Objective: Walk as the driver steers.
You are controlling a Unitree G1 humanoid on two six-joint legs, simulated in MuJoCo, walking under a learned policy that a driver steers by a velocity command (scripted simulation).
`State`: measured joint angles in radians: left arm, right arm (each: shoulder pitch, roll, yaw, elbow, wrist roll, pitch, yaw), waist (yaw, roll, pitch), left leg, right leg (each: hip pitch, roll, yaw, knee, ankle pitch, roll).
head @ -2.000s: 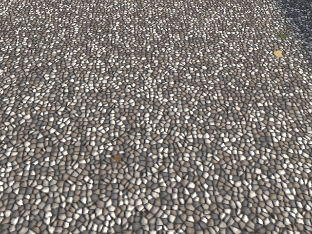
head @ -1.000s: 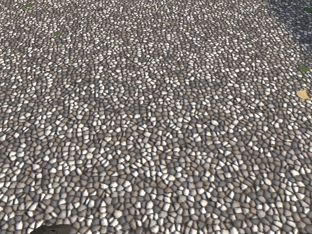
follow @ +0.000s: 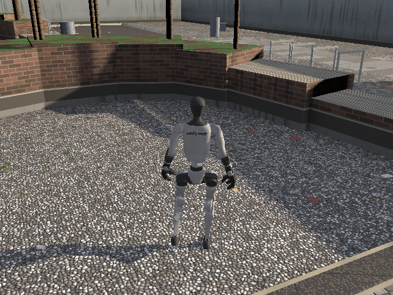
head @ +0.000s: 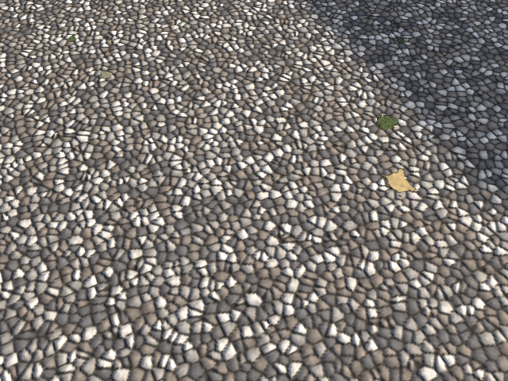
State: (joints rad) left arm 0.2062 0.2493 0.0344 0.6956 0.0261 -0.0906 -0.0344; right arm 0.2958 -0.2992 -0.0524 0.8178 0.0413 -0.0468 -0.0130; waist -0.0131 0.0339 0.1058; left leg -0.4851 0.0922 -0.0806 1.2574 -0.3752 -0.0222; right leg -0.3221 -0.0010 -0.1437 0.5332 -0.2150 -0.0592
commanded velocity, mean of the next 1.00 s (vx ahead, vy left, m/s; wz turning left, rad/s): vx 0.10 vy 0.00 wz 0.64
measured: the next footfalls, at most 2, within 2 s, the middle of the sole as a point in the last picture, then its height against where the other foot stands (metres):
left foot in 0.28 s outside the picture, level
right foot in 0.78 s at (290, 373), level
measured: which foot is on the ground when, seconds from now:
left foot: up 0.00-0.26, down 0.28-0.78, up 0.80-1.00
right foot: down 0.00-0.26, up 0.28-0.76, down 0.78-1.00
